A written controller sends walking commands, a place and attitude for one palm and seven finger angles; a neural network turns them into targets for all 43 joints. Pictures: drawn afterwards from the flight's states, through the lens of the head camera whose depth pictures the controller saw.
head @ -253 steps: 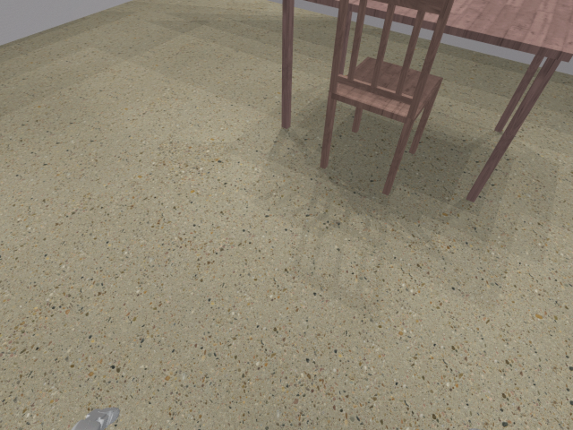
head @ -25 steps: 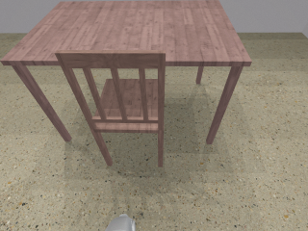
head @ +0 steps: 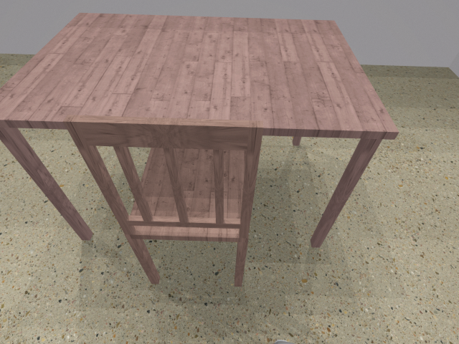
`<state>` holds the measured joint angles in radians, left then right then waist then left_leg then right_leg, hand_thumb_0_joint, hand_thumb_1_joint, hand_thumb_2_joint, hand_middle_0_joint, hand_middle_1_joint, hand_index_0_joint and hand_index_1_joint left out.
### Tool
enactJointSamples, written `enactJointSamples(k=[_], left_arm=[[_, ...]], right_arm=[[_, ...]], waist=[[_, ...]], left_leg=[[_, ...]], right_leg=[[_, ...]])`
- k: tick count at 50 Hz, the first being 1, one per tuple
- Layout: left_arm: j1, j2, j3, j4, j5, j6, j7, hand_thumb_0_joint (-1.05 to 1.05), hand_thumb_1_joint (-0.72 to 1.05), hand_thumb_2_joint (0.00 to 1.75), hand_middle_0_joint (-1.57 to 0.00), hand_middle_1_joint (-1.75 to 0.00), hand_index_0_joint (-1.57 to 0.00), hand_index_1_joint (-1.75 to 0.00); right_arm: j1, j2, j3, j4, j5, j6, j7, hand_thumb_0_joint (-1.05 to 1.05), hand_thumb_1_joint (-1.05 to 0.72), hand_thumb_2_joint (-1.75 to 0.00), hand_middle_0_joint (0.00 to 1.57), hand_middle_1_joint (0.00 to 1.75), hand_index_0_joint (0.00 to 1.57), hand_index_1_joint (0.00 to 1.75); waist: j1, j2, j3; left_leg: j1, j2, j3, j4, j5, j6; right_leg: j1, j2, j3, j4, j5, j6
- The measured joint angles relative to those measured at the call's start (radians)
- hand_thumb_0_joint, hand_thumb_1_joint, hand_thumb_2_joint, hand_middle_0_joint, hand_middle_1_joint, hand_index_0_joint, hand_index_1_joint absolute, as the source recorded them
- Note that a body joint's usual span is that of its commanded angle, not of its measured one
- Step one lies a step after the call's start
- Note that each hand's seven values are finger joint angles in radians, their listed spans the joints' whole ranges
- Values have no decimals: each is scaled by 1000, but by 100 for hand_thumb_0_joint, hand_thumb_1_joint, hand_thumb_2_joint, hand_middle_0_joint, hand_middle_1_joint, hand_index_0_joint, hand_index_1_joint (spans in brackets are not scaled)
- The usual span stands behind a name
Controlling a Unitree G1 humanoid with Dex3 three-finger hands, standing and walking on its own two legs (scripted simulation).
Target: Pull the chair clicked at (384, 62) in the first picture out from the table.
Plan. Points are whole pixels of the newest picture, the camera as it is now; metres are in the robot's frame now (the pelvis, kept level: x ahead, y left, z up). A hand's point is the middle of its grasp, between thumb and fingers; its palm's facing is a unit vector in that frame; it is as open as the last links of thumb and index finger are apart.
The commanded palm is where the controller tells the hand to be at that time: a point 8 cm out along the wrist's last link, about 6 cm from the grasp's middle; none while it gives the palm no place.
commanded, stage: come to a stop and stand still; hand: left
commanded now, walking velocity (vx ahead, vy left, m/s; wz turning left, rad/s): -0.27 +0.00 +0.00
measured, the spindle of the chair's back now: (177, 188) +0.49 +0.16 -0.09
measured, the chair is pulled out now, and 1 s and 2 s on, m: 0.00 0.00 0.00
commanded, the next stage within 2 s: none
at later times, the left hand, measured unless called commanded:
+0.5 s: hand out of the picture +0.05 +0.21 -0.19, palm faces +0.09 -0.98 -0.18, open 7.3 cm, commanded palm none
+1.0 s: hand out of the picture -0.08 +0.18 -0.17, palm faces +0.05 -0.98 -0.18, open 7.4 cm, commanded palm none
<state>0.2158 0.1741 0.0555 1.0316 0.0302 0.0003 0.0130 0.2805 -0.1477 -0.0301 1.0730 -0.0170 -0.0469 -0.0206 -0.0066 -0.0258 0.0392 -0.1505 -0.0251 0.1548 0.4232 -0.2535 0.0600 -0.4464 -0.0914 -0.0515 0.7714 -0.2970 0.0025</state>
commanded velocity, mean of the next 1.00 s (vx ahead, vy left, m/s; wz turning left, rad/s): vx -0.06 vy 0.03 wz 0.00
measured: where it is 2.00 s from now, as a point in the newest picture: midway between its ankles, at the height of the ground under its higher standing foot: outside the picture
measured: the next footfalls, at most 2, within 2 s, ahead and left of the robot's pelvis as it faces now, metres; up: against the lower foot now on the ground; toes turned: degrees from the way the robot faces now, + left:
right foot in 0.06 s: +0.12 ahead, -0.13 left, +0.00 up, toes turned -5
left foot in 0.40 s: +0.03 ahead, +0.11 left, +0.00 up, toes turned +7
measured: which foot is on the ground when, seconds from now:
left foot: down 0.00-0.16, up 0.18-0.38, down 0.40-1.00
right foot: up 0.00-0.04, down 0.06-0.42, up 0.44-0.76, down 0.78-1.00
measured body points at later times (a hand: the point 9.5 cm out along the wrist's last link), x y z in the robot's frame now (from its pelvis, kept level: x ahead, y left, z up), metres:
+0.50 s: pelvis -0.01 +0.03 +0.00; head +0.01 +0.05 +0.44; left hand +0.04 +0.26 -0.17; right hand +0.03 -0.21 -0.15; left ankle -0.01 +0.11 -0.74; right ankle +0.05 -0.12 -0.72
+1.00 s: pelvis -0.05 +0.02 +0.00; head -0.06 +0.02 +0.45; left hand -0.08 +0.23 -0.16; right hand -0.06 -0.20 -0.16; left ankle -0.01 +0.11 -0.74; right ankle -0.10 -0.08 -0.74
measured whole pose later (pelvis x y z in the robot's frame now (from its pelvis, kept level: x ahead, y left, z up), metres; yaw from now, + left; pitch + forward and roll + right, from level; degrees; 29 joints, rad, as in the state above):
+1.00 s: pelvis -0.05 +0.02 +0.00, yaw +1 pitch -2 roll +1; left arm 0.31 0.12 0.00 1.16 0.01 0.01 0.04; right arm 0.27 -0.15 -0.01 1.16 0.00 0.01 -0.03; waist -0.01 0.01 0.03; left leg -0.19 -0.02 0.11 0.36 -0.13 0.05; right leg -0.07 0.00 -0.04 0.40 -0.29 -0.02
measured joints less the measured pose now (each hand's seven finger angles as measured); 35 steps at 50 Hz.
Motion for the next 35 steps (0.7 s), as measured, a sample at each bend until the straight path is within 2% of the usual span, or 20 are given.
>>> enactJointSamples(k=[3, 5, 7, 9, 11, 16, 19, 20, 22, 24, 27, 29, 32, 35], left_arm=[[-17, 1, -12, -7, -3, -11, 6, 1, 93, 90, -20, -30, -20, -30], [-25, -13, -22, 4, -7, -22, 14, 1, 93, 90, -20, -30, -20, -30], [-36, -28, -36, 11, -12, -17, 15, 1, 92, 90, -20, -30, -20, -30], [-52, -34, -39, 10, -15, -12, 18, 0, 93, 90, -20, -30, -20, -30], [-72, -39, -37, 5, -15, -6, 21, 0, 92, 90, -20, -30, -20, -30], [-113, -41, -19, -14, -5, 6, 31, 0, 92, 90, -20, -30, -20, -30], [-111, -28, -9, -14, -2, 20, 30, 0, 92, 90, -21, -30, -20, -30], [-106, -22, -6, -11, -4, 26, 29, 0, 92, 90, -21, -30, -20, -30], [-90, -2, 1, 1, -10, 42, 26, 0, 91, 90, -20, -30, -20, -30], [-66, 11, 6, 14, -10, 64, 24, 0, 91, 90, -20, -30, -20, -30], [-38, 24, 11, 26, -5, 77, 22, 0, 91, 90, -20, -30, -20, -30], [-20, 30, 11, 32, -5, 71, 21, 0, 91, 90, -20, -30, -20, -30], [8, 30, 3, 44, -7, 65, 22, 0, 91, 90, -20, -30, -20, -30], [30, 21, -10, 63, -10, 65, 23, 1, 91, 90, -20, -30, -20, -30]], right_arm=[[23, 11, 7, 18, 3, 12, -4, 0, -92, -90, 20, 30, 20, 30], [17, 9, 9, 37, 11, 26, -4, 0, -91, -90, 20, 30, 20, 30], [13, 7, 4, 37, 17, 39, -5, 1, -91, -90, 20, 30, 20, 30], [10, 9, 1, 35, 19, 52, -5, 1, -91, -90, 20, 30, 20, 30], [3, 11, -4, 31, 18, 63, -6, 1, -91, -90, 20, 30, 20, 30], [-35, -3, -19, 10, 18, 87, -10, 0, -91, -90, 20, 30, 20, 30], [-53, -18, -27, -11, 18, 81, -10, 0, -91, -90, 20, 30, 20, 30], [-55, -21, -29, -17, 17, 76, -10, 0, -91, -90, 20, 30, 20, 30], [-57, -14, -27, -22, 10, 67, -9, 0, -91, -90, 19, 30, 20, 30], [-46, -7, -22, -29, 2, 65, -9, 0, -91, -90, 19, 30, 20, 30], [-39, 5, -9, -30, -1, 64, -16, 0, -91, -90, 19, 30, 20, 30], [-44, 14, -1, -27, 0, 63, -18, 0, -91, -90, 20, 30, 20, 30], [-58, 11, 1, -19, 2, 60, -26, 1, -93, -90, 20, 30, 20, 30], [-69, 5, 0, -15, 5, 51, -24, 1, -93, -90, 20, 30, 20, 30]], waist=[[-9, 2, 2], [-10, 25, 4], [-32, 50, 6], [-38, 57, 10], [-34, 56, 21], [-5, 37, 59], [1, 20, 65], [0, 13, 63], [8, -24, 60], [10, -30, 36], [12, -26, 7], [19, -26, 1], [24, -24, 1], [19, -16, 6]], left_leg=[[2, 3, -4, 61, -55, -21], [-6, 24, -7, 104, -91, -40], [-8, 35, -28, 105, -98, -50], [-20, 41, -43, 114, -103, -66], [-45, 47, -62, 160, -146, -79], [-126, 44, -103, 314, -244, -97], [-112, 46, -102, 229, -163, -100], [-95, 46, -95, 178, -97, -92], [-79, 24, -67, 163, -60, -46], [-69, 22, -57, 139, -60, -15], [-58, 17, -55, 74, -22, -1], [-57, 10, -52, 39, 6, 6], [-59, -4, -42, 0, 37, 16], [-63, -16, -31, -23, 59, 22]], right_leg=[[97, 13, 0, -194, 142, 7], [115, 34, -3, -210, 99, -5], [121, 42, -24, -209, 77, -16], [122, 44, -40, -217, 76, -23], [121, 44, -53, -225, 82, -26], [113, 31, -66, -248, 115, -19], [101, 17, -61, -242, 130, 1], [93, 12, -57, -228, 128, 11], [86, -5, -27, -200, 100, 18], [69, 17, 11, -116, -33, 13], [47, 53, 60, 66, -93, 7], [58, 61, 68, 124, -95, 11], [117, 57, 61, 85, -114, 21], [198, 52, 46, -39, -143, 24]])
